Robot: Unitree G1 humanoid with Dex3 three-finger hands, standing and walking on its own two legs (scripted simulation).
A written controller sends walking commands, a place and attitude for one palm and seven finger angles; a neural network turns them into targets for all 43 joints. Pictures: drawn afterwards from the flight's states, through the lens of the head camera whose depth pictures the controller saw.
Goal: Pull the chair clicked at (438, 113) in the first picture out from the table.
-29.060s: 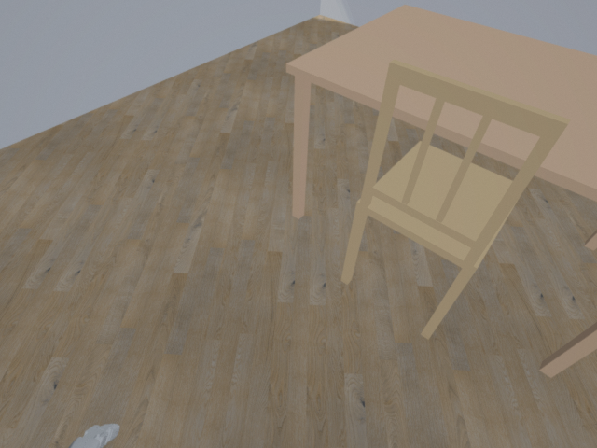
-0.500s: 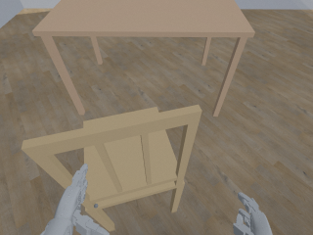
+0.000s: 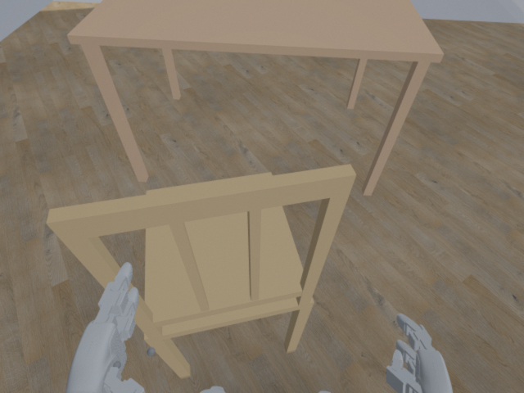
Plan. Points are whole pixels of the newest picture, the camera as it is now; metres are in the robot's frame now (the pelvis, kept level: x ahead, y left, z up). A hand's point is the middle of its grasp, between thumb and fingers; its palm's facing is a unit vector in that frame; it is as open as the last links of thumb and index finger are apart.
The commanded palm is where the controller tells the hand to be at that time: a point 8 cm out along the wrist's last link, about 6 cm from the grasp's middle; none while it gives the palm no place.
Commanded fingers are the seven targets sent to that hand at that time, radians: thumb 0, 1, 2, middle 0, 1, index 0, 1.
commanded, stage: draw the hand back to the body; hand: left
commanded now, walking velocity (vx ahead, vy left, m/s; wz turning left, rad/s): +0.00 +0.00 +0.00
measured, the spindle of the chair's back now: (193, 272) +0.31 +0.13 -0.02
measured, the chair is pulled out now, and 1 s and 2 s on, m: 0.65 0.65 0.65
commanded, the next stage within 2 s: step back with the hand held close in 1.42 s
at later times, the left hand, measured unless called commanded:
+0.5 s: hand (125, 322) +0.19 +0.18 +0.09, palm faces +0.02 -0.96 -0.29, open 16.4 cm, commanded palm +0.16 +0.26 +0.14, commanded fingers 0.00 -0.04 0.44 -0.07 -0.10 -0.07 -0.10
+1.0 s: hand (89, 303) +0.21 +0.22 +0.11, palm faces +0.17 -0.88 -0.45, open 9.4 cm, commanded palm +0.19 +0.28 +0.23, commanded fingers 0.00 0.86 0.88 -0.19 -0.29 -0.19 -0.29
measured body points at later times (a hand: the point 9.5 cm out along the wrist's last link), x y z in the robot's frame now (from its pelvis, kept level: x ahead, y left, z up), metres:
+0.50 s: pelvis +0.02 -0.01 +0.03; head +0.02 -0.02 +0.48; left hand +0.19 +0.23 +0.11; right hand +0.20 -0.24 -0.04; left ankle +0.00 +0.13 -0.68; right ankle +0.01 -0.13 -0.68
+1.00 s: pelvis +0.05 -0.02 +0.05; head +0.05 -0.04 +0.50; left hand +0.20 +0.26 +0.14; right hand +0.23 -0.24 -0.03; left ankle +0.00 +0.13 -0.68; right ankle +0.01 -0.13 -0.68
